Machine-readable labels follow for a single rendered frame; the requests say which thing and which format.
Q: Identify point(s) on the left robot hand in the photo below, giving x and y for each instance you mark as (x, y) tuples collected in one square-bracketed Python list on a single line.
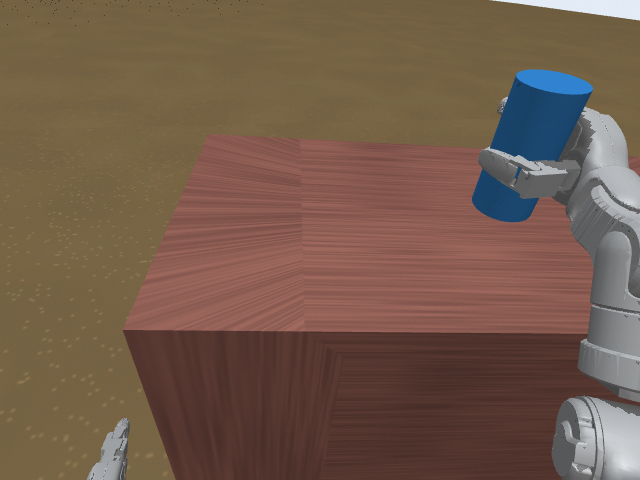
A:
[(113, 464)]

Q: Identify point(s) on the can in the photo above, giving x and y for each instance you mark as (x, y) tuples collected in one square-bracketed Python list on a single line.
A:
[(539, 116)]

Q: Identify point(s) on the right robot arm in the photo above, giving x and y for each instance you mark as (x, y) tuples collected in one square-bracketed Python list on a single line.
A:
[(598, 439)]

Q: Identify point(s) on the right robot hand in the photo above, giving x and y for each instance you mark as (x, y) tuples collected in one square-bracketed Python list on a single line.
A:
[(595, 142)]

